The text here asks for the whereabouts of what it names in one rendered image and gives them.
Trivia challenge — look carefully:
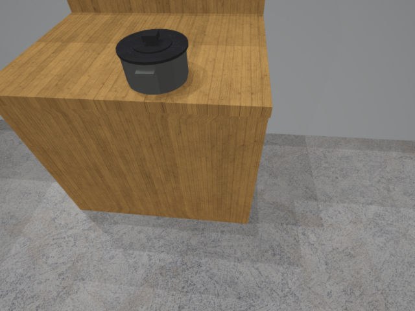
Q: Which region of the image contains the knob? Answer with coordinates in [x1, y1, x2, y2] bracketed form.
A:
[141, 30, 160, 42]

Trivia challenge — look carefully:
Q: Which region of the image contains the table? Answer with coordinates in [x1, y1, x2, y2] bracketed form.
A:
[0, 0, 272, 224]

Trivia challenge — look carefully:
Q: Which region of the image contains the pot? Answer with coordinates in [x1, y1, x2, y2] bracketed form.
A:
[120, 51, 189, 95]

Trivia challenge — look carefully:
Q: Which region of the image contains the lid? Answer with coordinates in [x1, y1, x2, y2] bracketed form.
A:
[115, 29, 188, 65]

